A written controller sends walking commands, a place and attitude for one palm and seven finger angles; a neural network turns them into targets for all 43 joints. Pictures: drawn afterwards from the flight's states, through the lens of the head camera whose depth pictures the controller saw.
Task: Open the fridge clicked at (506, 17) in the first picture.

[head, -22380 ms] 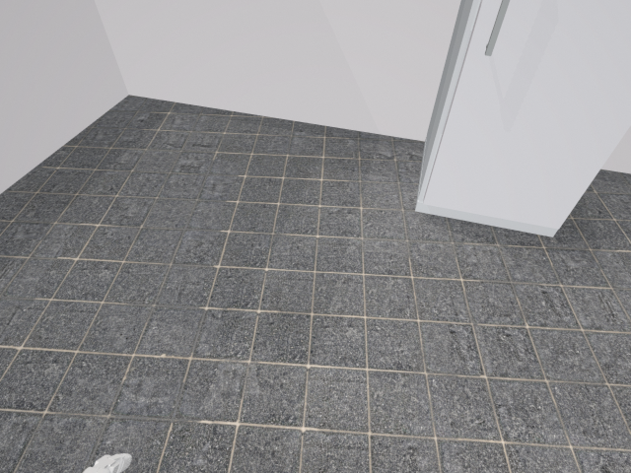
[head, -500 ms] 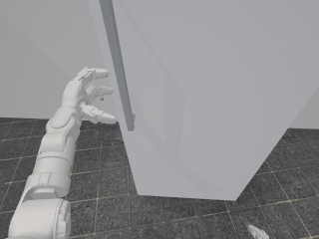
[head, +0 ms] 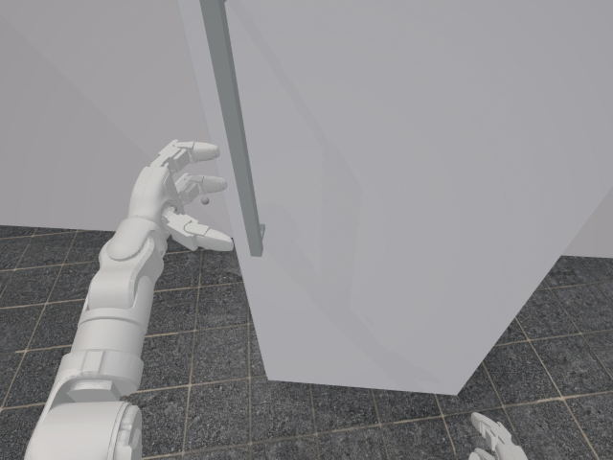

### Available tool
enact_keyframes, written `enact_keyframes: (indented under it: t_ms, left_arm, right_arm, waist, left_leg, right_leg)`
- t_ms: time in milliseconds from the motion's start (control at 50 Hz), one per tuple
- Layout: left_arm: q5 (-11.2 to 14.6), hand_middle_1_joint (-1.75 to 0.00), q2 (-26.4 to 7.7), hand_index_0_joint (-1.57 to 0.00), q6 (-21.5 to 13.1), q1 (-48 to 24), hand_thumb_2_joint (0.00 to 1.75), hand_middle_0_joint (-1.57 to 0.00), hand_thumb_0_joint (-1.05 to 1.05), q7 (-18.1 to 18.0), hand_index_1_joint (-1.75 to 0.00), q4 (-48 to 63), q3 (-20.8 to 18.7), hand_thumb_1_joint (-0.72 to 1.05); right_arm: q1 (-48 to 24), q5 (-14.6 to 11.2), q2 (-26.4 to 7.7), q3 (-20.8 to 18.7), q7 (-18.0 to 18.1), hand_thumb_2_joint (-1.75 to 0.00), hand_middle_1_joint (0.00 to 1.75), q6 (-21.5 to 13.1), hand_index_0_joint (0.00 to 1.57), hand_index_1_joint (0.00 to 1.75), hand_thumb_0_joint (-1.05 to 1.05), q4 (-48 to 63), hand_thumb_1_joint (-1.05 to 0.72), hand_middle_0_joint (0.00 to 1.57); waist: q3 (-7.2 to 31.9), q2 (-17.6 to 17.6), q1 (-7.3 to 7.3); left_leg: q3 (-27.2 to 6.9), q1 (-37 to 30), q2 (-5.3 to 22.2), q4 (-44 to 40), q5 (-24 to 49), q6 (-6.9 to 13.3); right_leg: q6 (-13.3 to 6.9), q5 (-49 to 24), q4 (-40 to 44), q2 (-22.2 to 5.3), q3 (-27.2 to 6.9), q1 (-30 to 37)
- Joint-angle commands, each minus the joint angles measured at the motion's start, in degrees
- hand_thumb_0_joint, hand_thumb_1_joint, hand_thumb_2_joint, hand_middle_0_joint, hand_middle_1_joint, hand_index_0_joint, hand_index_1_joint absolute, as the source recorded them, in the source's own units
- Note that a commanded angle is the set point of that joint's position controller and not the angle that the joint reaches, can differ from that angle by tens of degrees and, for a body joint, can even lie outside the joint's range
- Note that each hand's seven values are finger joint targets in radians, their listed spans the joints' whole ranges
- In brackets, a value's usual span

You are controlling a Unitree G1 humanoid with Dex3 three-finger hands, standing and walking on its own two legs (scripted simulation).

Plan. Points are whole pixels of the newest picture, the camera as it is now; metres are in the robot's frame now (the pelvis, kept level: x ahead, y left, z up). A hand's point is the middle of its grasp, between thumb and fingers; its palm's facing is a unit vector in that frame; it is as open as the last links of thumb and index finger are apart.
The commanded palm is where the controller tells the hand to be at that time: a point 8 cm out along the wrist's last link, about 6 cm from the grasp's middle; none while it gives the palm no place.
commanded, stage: move the hooked fingers beside the handle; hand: left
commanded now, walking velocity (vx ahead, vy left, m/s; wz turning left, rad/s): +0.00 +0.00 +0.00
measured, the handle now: (243, 150) +0.46 +0.11 +0.19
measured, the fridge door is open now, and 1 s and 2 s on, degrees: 0 0 0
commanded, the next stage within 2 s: feel for the door with the fingertips in 1.54 s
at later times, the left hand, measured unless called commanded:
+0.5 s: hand (217, 195) +0.40 +0.14 +0.16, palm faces -0.05 -1.00 -0.02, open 14.0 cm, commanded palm +0.38 +0.19 +0.17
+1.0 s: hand (206, 188) +0.40 +0.15 +0.17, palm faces -0.04 -1.00 -0.01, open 14.0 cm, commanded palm +0.38 +0.20 +0.17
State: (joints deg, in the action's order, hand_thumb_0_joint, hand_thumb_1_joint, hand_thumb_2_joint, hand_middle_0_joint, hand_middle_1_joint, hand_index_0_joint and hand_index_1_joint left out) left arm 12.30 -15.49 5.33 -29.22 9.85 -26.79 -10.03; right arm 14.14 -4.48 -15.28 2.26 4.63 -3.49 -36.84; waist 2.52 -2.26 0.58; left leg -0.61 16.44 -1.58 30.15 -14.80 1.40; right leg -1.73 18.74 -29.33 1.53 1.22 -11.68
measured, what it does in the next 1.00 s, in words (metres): stands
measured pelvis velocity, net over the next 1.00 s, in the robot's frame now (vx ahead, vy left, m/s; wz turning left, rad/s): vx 0.00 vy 0.00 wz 0.00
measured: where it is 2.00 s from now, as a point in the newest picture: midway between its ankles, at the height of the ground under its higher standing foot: outside the picture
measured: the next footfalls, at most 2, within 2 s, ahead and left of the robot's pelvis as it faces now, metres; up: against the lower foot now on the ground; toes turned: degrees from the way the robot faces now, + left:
none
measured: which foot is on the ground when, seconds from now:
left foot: down 0.00-1.00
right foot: down 0.00-1.00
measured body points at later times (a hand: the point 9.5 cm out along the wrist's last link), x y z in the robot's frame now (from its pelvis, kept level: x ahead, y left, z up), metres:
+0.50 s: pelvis +0.00 +0.00 +0.00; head +0.00 -0.02 +0.45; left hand +0.39 +0.19 +0.17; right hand +0.11 -0.25 -0.11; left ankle +0.01 +0.11 -0.73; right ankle -0.04 -0.10 -0.73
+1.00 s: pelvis +0.00 +0.00 +0.00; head +0.00 -0.02 +0.45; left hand +0.40 +0.21 +0.18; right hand +0.13 -0.26 -0.10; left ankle +0.01 +0.11 -0.73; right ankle -0.04 -0.10 -0.73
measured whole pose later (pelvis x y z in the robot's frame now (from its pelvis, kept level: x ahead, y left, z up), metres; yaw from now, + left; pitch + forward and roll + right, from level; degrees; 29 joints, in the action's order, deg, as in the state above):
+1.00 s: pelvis +0.00 +0.00 +0.00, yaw +0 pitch +1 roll +0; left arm 12.1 -17.2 4.0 -34.5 10.1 -32.6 -10.4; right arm 14.3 -4.5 -15.4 2.5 5.0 -2.7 -37.5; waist 2.3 -2.0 1.1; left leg -1.1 17.0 -1.2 29.9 -14.3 1.0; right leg -2.1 18.1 -28.7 2.0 1.7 -12.0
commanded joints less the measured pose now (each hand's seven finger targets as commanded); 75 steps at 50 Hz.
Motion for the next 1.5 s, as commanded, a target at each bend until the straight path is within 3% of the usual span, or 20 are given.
enact_keyframes:
  t_ms: [0, 40, 120, 200, 320, 440, 500, 540, 620, 800, 860, 940, 1020, 1140, 1180, 1300, 1320, 1380, 1400, 1480]
  left_arm:
    - [-0.4, -1.2, -13.0, -0.3, -4.5, -31.0, 0.3, -0.3, 0.0, -2.3, -1.2, 12.6, -4.3, -0.5]
    - [-0.6, -1.2, -14.3, -0.3, -5.2, -31.8, 0.3, -0.3, 0.0, -2.8, -1.2, 12.9, -5.6, -0.5]
    - [-0.7, -1.2, -14.5, -0.3, -5.4, -28.8, 0.3, -0.3, 0.0, -2.0, -1.2, 8.2, -6.0, -0.5]
    - [-0.1, -1.2, -10.2, -0.3, -4.1, -26.0, 0.3, -0.3, 0.0, -0.1, -1.2, 3.5, -2.8, -0.5]
    - [0.7, -1.2, -9.4, -0.3, -5.5, -28.5, 0.3, -0.3, 0.0, 0.1, -1.2, 11.0, -1.7, -0.5]
    - [-0.4, -1.2, -12.0, -0.3, -7.9, -31.9, 0.3, -0.3, 0.0, -2.8, -1.2, 16.1, -3.8, -0.5]
    - [-0.5, -1.2, -12.6, -0.3, -6.5, -28.4, 0.3, -0.3, 0.0, -3.2, -1.2, 10.1, -5.0, -0.5]
    - [-0.7, -1.2, -14.3, -0.3, -4.7, -25.9, 0.3, -0.3, 0.0, -3.0, -1.2, 6.6, -6.7, -0.5]
    - [-0.5, -1.2, -13.2, -0.3, -2.8, -20.7, 0.3, -0.3, 0.0, -1.7, -1.2, 5.2, -6.3, -0.5]
    - [0.6, -1.2, -13.6, -0.3, -8.1, -33.4, 0.3, -0.3, 0.0, 0.1, -1.2, 16.4, -3.9, -0.5]
    - [0.5, -1.2, -11.5, -0.3, -7.3, -33.5, 0.3, -0.3, 0.0, 0.5, -1.2, 12.8, -2.1, -0.5]
    - [0.7, -1.2, -9.5, -0.3, -3.7, -30.6, 0.3, -0.3, 0.0, 0.5, -1.2, 2.9, -1.4, -0.5]
    - [0.1, -1.2, -12.9, -0.3, -3.7, -29.0, 0.3, -0.3, 0.0, -0.5, -1.2, 1.6, -4.8, -0.5]
    - [-0.8, -1.2, -16.9, -0.3, -9.4, -31.6, 0.3, -0.3, 0.0, -1.9, -1.2, 9.7, -8.0, -0.5]
    - [-0.7, -1.2, -16.4, -0.3, -9.4, -29.7, 0.3, -0.3, 0.0, -1.6, -1.2, 10.1, -8.0, -0.5]
    - [0.0, -1.2, -14.3, -0.3, -5.0, -27.1, 0.3, -0.3, 0.0, 0.7, -1.2, 6.5, -5.6, -0.5]
    - [0.3, -1.2, -11.2, -0.3, -4.4, -26.4, 0.3, -0.3, 0.0, 1.1, -1.2, 6.8, -3.4, -0.5]
    - [1.0, -1.2, -10.6, -0.3, -4.0, -27.2, 0.3, -0.3, 0.0, 1.3, -1.2, 9.9, -3.2, -0.5]
    - [1.2, -1.2, -11.4, -0.3, -4.1, -25.1, 0.3, -0.3, 0.0, 1.1, -1.2, 9.8, -4.4, -0.5]
    - [1.0, -1.2, -11.3, -0.3, -5.4, -27.6, 0.3, -0.3, 0.0, 0.1, -1.2, 15.4, -3.9, -0.5]
  right_arm:
    - [-3.1, 0.1, -6.5, -2.6, 0.6, -0.9, 0.3, -2.0, 0.2, 0.3, 0.0, 7.0, -0.9, 0.2]
    - [-3.5, 0.4, -6.2, -2.3, 0.6, -0.9, 0.3, -1.9, 0.2, 0.3, 0.0, 7.6, -0.9, 0.2]
    - [-3.4, 0.3, -6.1, -2.0, 0.4, -0.9, 0.3, -1.2, 0.2, 0.3, 0.0, 7.8, -0.9, 0.2]
    - [-3.0, -0.1, -6.4, -2.3, 0.3, -0.9, 0.3, -0.8, 0.2, 0.3, 0.0, 8.2, -0.9, 0.2]
    - [-3.4, -0.2, -6.4, -2.6, 0.2, -0.9, 0.3, -1.2, 0.2, 0.3, 0.0, 9.1, -0.9, 0.2]
    - [-3.0, 0.4, -6.1, -2.7, 0.4, -0.9, 0.3, -2.0, 0.2, 0.3, 0.0, 7.8, -0.9, 0.2]
    - [-2.3, 0.5, -6.4, -2.6, 0.4, -0.9, 0.3, -1.7, 0.2, 0.3, 0.0, 6.8, -0.9, 0.2]
    - [-2.5, 0.3, -6.5, -2.5, 0.4, -0.9, 0.3, -1.2, 0.2, 0.3, 0.0, 7.0, -0.9, 0.2]
    - [-2.8, 0.0, -6.5, -2.4, 0.0, -0.9, 0.3, -0.4, 0.2, 0.3, 0.0, 8.6, -0.9, 0.2]
    - [-3.4, 0.0, -6.4, -2.6, 0.9, -0.9, 0.3, -1.6, 0.2, 0.3, 0.0, 8.7, -0.9, 0.2]
    - [-3.1, -0.1, -6.3, -2.5, 1.0, -0.9, 0.3, -2.0, 0.2, 0.3, 0.0, 7.3, -0.9, 0.2]
    - [-2.1, -0.3, -6.9, -2.6, 0.8, -0.9, 0.3, -1.6, 0.2, 0.3, 0.0, 6.2, -0.9, 0.2]
    - [-1.9, 0.0, -7.0, -2.6, 0.4, -0.9, 0.3, -0.9, 0.2, 0.3, 0.0, 7.3, -0.9, 0.2]
    - [-2.0, 0.6, -6.3, -2.6, 0.2, -0.9, 0.3, -1.4, 0.2, 0.3, 0.0, 8.5, -0.9, 0.2]
    - [-1.9, 0.5, -6.3, -2.6, 0.1, -0.9, 0.3, -1.5, 0.2, 0.3, 0.0, 8.6, -0.9, 0.2]
    - [-1.7, -0.1, -7.2, -2.9, 0.6, -0.9, 0.3, -0.7, 0.2, 0.3, 0.0, 8.0, -0.9, 0.2]
    - [-2.0, -0.2, -6.7, -2.8, 0.5, -0.9, 0.3, -0.8, 0.2, 0.3, 0.0, 8.4, -0.9, 0.2]
    - [-1.9, -0.1, -6.7, -3.0, 0.3, -0.9, 0.3, -1.1, 0.2, 0.3, 0.0, 8.5, -0.9, 0.2]
    - [-1.7, 0.1, -7.0, -3.3, 0.4, -0.9, 0.3, -1.0, 0.2, 0.3, 0.0, 8.5, -0.9, 0.2]
    - [-2.5, 0.1, -6.5, -3.1, 0.2, -0.9, 0.3, -1.5, 0.2, 0.3, 0.0, 8.5, -0.9, 0.2]
  waist:
    - [13.9, 2.4, 1.56]
    - [17.1, 1.4, 1.04]
    - [16.0, 1.4, 0.6]
    - [13.2, 3.7, 1.16]
    - [14.9, 1.9, 1.12]
    - [18.0, 1.2, 1.09]
    - [15.1, 4.1, 0.56]
    - [13.4, 4.2, 0.06]
    - [12.9, 4.2, -0.78]
    - [16.5, 0.3, 2.04]
    - [15.7, -0.4, 2.83]
    - [11.4, 3.4, 2.69]
    - [13.8, 4.1, 0.94]
    - [19.2, 2.8, 0.27]
    - [19.7, 1.7, 0.07]
    - [13.5, 1.7, 1.03]
    - [13.5, 1.1, 1.28]
    - [15.4, 1.0, 1.41]
    - [15.8, 3.5, 0.98]
    - [17.3, 2.0, 1.09]
  left_leg:
    - [-1.3, -12.9, 1.3, -1.9, 13.6, 1.7]
    - [-1.2, -13.5, 1.0, -1.8, 15.1, 1.6]
    - [-0.6, -12.1, 1.1, -1.9, 15.7, 1.5]
    - [-0.4, -10.6, 1.1, -1.8, 14.6, 1.6]
    - [-1.0, -12.4, 1.1, -1.8, 15.4, 1.6]
    - [-1.5, -15.7, 1.4, -1.8, 17.6, 1.5]
    - [-1.1, -12.5, 1.2, -2.5, 15.2, 1.6]
    - [-0.2, -10.4, 1.0, -3.0, 13.6, 1.7]
    - [0.4, -9.0, 0.8, -3.1, 14.5, 1.7]
    - [-0.1, -14.1, 0.8, -1.8, 15.0, 2.1]
    - [-0.6, -14.9, 0.9, -1.6, 14.5, 1.9]
    - [-0.9, -10.9, 0.7, -2.1, 10.8, 1.7]
    - [-0.8, -9.4, 0.5, -2.0, 12.4, 1.7]
    - [-0.4, -12.3, 0.9, -1.4, 17.5, 1.9]
    - [-0.2, -12.9, 1.0, -1.3, 19.0, 1.8]
    - [-0.1, -11.1, 1.1, -1.9, 16.3, 1.8]
    - [-0.2, -11.8, 1.1, -1.8, 17.0, 1.8]
    - [-0.7, -13.3, 1.1, -1.4, 18.1, 1.7]
    - [-0.8, -13.2, 1.2, -1.3, 18.8, 1.7]
    - [-1.2, -14.8, 1.3, -1.3, 20.0, 1.5]
  right_leg:
    - [0.5, -17.5, 4.4, -0.8, -0.3, -4.0]
    - [0.4, -19.8, 3.8, -1.0, -0.7, -1.7]
    - [0.3, -21.7, 3.7, -1.1, -0.6, -0.4]
    - [0.5, -21.8, 4.1, -1.0, -0.2, -1.6]
    - [0.3, -20.9, 3.8, -0.7, -0.2, -2.2]
    - [0.3, -21.0, 3.7, -0.5, -0.3, -1.7]
    - [0.5, -19.9, 4.5, -0.5, -0.1, -0.9]
    - [0.7, -20.2, 4.8, -0.7, -0.6, -0.6]
    - [0.7, -22.8, 4.6, -1.0, -0.6, 1.2]
    - [0.8, -22.0, 4.8, -0.7, -1.3, -0.7]
    - [0.6, -20.6, 4.9, -0.5, -0.9, -3.0]
    - [0.7, -17.1, 5.4, -0.5, -0.3, -5.4]
    - [0.5, -18.7, 4.5, -0.9, -0.4, -2.6]
    - [0.6, -24.0, 3.2, -0.6, -1.1, 1.1]
    - [0.5, -25.7, 2.9, -0.5, -1.0, 1.7]
    - [0.5, -23.1, 4.4, -0.5, -0.4, -1.1]
    - [0.5, -23.4, 4.2, -0.4, -0.3, -2.0]
    - [0.4, -23.6, 4.1, -0.2, -0.1, -2.3]
    - [0.4, -23.8, 4.1, -0.1, 0.2, -1.5]
    - [0.4, -24.2, 3.5, -0.1, 0.1, -1.6]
